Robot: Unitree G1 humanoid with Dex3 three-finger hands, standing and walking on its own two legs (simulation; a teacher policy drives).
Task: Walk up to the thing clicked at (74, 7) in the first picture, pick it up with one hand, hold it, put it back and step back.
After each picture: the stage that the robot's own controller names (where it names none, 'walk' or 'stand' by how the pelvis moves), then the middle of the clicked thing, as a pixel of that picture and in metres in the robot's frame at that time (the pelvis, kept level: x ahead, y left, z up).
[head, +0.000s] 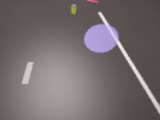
stand; (73, 9) +2.05 +0.00 -0.72
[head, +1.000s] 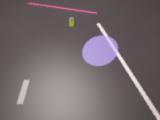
walk; (71, 22) +1.92 +0.17 -0.71
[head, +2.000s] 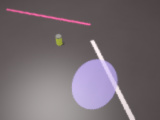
walk; (58, 39) +1.34 +0.27 -0.72
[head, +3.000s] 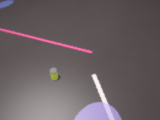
walk; (53, 74) +0.88 +0.26 -0.72
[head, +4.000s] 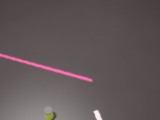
walk; (48, 113) +0.52 +0.20 -0.69
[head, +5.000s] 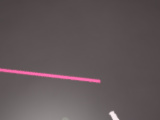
walk; out of the picture +0.42 +0.07 -0.69
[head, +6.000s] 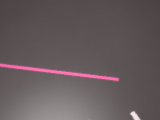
stand; out of the picture +0.34 -0.09 -0.69
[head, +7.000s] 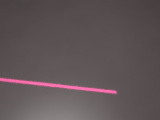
walk; out of the picture +0.33 -0.07 -0.72
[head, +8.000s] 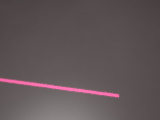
stand; out of the picture +0.27 -0.04 -0.72
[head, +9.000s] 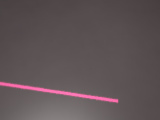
stand; out of the picture +0.26 -0.05 -0.72
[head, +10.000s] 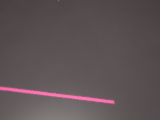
stand; out of the picture +0.24 -0.03 -0.73
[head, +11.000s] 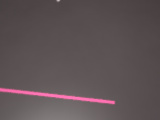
stand; out of the picture +0.24 -0.03 -0.73
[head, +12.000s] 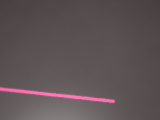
go down; out of the picture +0.24 -0.03 -0.73
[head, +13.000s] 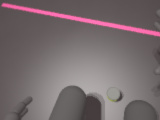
go down; (112, 94) +0.33 -0.03 -0.44
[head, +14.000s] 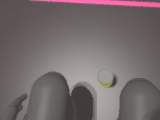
approach; (105, 78) +0.36 -0.04 -0.29
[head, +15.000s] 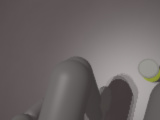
close in; (149, 71) +0.37 -0.08 -0.24
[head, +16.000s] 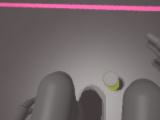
go down; (111, 81) +0.37 -0.05 -0.28
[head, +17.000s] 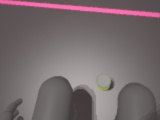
go down; (103, 82) +0.36 -0.04 -0.33
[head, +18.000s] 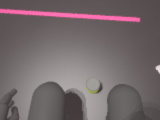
go down; (92, 85) +0.35 -0.03 -0.36
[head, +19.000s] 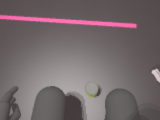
go down; (91, 89) +0.35 -0.03 -0.39
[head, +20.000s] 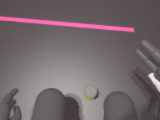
go down; (89, 92) +0.34 -0.03 -0.40
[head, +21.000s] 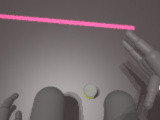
go down; (89, 91) +0.34 -0.02 -0.39
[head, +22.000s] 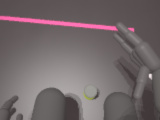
go down; (89, 92) +0.34 -0.02 -0.40
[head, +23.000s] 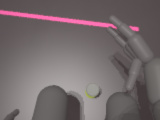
go down; (91, 90) +0.34 -0.02 -0.40
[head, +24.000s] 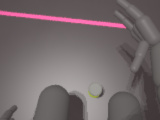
go down; (94, 90) +0.35 -0.02 -0.39
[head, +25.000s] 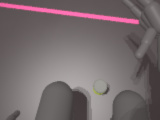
go down; (99, 87) +0.35 -0.03 -0.38
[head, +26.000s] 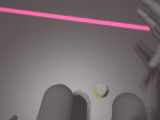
go down; (99, 90) +0.35 -0.03 -0.39
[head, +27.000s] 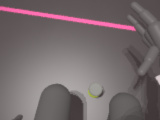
go down; (94, 90) +0.35 -0.03 -0.39
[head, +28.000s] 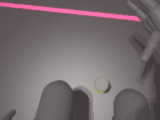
go down; (100, 85) +0.35 -0.03 -0.37
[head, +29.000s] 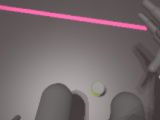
go down; (96, 89) +0.35 -0.03 -0.39
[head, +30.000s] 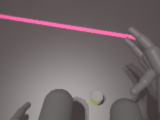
go down; (95, 97) +0.34 -0.02 -0.40
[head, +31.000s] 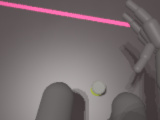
go down; (97, 88) +0.35 -0.03 -0.39
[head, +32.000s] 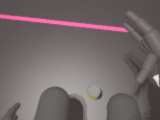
go down; (93, 92) +0.35 -0.02 -0.39
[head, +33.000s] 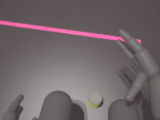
go down; (94, 99) +0.34 -0.02 -0.40
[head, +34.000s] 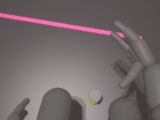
go down; (93, 96) +0.34 -0.02 -0.39
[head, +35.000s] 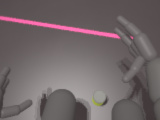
go down; (98, 98) +0.35 -0.02 -0.40
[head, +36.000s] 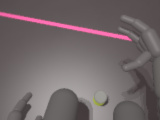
go down; (99, 98) +0.34 -0.02 -0.41
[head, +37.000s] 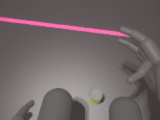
go down; (95, 96) +0.35 -0.02 -0.39
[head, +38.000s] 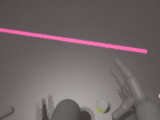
go down; (101, 106) +0.33 -0.03 -0.49
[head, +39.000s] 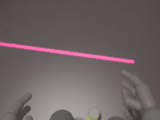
walk; (93, 114) +0.32 -0.02 -0.52
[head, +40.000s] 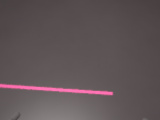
stand; out of the picture +0.26 -0.02 -0.65
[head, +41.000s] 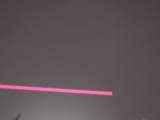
stand; out of the picture +0.26 -0.02 -0.65
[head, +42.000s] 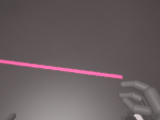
stand; out of the picture +0.29 -0.02 -0.62
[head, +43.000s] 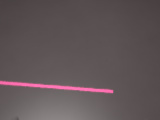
stand; out of the picture +0.27 -0.02 -0.65
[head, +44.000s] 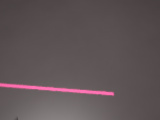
stand; out of the picture +0.27 -0.01 -0.66
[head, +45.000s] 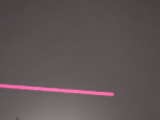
stand; out of the picture +0.27 -0.01 -0.66
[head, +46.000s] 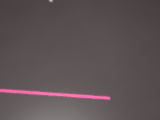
stand; out of the picture +0.28 -0.03 -0.72
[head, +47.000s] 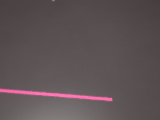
stand; out of the picture +0.26 -0.04 -0.72
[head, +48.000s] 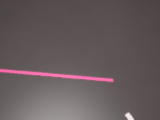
walk; out of the picture +0.30 -0.02 -0.71
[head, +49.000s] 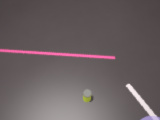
walk; (87, 95) +0.56 -0.04 -0.70
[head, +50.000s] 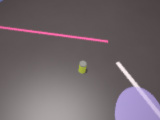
stand; (82, 67) +0.89 -0.09 -0.70
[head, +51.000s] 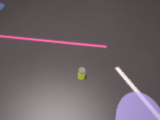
stand; (81, 73) +0.86 -0.06 -0.71
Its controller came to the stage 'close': yes
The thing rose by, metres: 0.00
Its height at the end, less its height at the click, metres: +0.00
